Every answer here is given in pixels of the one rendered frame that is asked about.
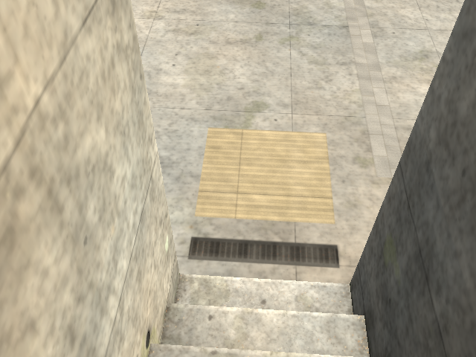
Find stairs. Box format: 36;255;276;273
148;274;370;357

